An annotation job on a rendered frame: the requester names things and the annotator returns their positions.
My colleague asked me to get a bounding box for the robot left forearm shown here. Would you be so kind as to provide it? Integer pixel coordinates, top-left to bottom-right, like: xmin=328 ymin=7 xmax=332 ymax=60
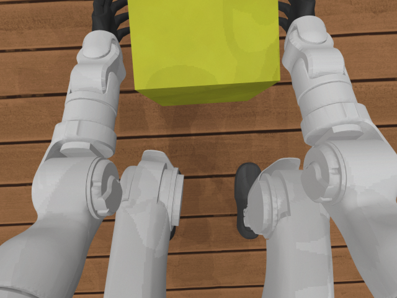
xmin=32 ymin=30 xmax=126 ymax=208

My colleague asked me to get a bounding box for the carton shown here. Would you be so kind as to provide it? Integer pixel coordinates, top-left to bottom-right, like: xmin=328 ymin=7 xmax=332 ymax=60
xmin=128 ymin=0 xmax=280 ymax=106

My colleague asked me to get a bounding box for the robot right forearm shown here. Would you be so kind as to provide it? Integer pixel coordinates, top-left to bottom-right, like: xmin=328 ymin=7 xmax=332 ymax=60
xmin=282 ymin=16 xmax=397 ymax=155

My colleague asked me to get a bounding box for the robot right upper arm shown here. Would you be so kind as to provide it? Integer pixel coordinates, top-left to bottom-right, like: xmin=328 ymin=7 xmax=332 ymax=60
xmin=300 ymin=139 xmax=397 ymax=298

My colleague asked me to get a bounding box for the robot right hand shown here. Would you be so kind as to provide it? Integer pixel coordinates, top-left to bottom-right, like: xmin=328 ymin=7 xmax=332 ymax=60
xmin=278 ymin=0 xmax=316 ymax=34

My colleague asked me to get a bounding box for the left robot shin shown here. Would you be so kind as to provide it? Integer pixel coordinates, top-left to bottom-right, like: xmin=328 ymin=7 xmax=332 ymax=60
xmin=120 ymin=150 xmax=174 ymax=229

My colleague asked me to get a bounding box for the robot left upper arm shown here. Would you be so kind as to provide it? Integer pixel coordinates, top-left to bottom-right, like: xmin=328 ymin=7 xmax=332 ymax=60
xmin=0 ymin=156 xmax=123 ymax=298

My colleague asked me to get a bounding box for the robot left hand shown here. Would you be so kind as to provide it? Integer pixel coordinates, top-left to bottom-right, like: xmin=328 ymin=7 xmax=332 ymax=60
xmin=92 ymin=0 xmax=130 ymax=42

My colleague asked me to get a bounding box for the robot right thigh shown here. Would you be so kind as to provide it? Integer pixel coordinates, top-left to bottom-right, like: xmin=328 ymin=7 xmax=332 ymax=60
xmin=252 ymin=169 xmax=334 ymax=298

